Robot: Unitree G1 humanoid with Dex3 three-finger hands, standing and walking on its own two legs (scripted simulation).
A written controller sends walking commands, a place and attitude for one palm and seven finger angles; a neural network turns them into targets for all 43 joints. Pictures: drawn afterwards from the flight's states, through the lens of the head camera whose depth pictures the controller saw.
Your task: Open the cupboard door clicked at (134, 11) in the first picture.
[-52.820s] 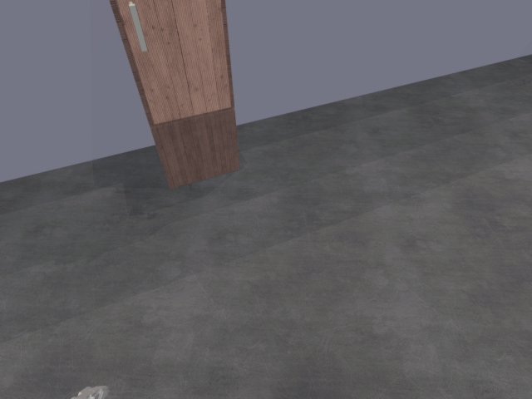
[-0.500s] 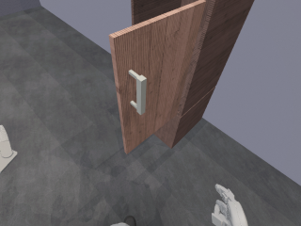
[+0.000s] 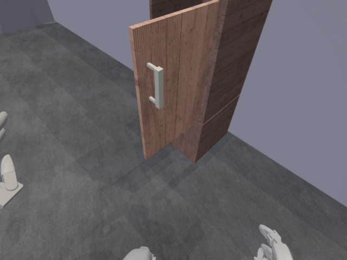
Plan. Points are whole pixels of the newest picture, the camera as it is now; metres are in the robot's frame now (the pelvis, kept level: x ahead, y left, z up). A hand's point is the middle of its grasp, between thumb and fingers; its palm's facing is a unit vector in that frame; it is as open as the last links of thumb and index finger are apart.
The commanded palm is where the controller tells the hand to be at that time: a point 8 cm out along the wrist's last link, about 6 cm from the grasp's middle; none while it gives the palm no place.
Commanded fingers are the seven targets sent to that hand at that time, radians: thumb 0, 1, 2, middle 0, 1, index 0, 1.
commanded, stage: stop stepping back and stand still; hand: left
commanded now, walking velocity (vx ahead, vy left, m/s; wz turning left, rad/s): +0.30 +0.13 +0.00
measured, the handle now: (155, 86) +0.60 +0.12 +0.06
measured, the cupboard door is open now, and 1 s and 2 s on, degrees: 88 88 88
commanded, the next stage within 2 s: let the arm hang, fingers relaxed in 0.52 s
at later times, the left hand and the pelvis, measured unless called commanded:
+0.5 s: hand out of the picture +0.14 +0.28 +0.16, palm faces +0.49 -0.75 -0.43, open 7.4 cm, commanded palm +0.08 +0.32 +0.18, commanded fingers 0.00 0.90 0.90 -0.20 -0.30 -0.20 -0.30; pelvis -0.04 +0.01 -0.01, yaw +3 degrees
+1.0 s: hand out of the picture +0.00 +0.19 -0.17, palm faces +0.14 -0.97 -0.19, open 6.8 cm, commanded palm none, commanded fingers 0.00 0.90 0.90 -0.20 -0.30 -0.20 -0.30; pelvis -0.04 +0.00 +0.00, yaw +6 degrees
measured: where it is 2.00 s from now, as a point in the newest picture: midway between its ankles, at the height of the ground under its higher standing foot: outside the picture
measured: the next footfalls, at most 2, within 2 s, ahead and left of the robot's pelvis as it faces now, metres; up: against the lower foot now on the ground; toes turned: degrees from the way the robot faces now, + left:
left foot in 0.18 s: +0.00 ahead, +0.14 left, +0.00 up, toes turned +7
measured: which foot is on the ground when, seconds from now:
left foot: up 0.00-0.16, down 0.18-1.00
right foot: down 0.00-1.00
